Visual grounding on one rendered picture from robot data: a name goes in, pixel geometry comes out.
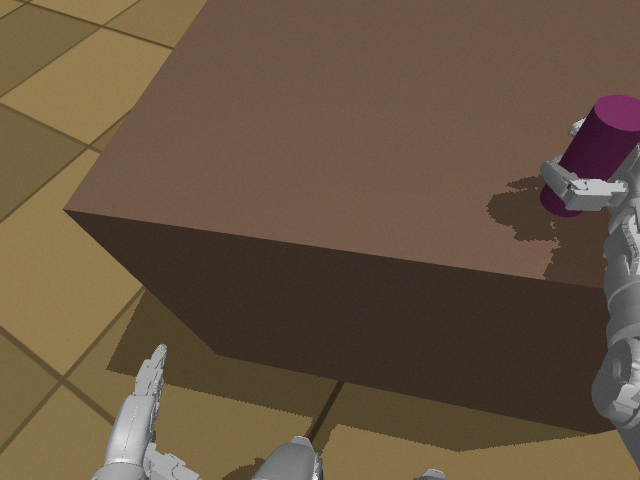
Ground can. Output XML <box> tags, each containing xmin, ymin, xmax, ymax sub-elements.
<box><xmin>540</xmin><ymin>95</ymin><xmax>640</xmax><ymax>218</ymax></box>

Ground left robot arm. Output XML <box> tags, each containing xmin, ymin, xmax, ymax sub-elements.
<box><xmin>90</xmin><ymin>463</ymin><xmax>146</xmax><ymax>480</ymax></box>

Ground left robot hand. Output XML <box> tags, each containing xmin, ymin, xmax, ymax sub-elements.
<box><xmin>103</xmin><ymin>344</ymin><xmax>203</xmax><ymax>480</ymax></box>

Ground right robot arm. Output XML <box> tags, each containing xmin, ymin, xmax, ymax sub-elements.
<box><xmin>591</xmin><ymin>197</ymin><xmax>640</xmax><ymax>472</ymax></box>

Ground right robot hand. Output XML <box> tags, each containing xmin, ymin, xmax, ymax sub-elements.
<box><xmin>540</xmin><ymin>118</ymin><xmax>640</xmax><ymax>216</ymax></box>

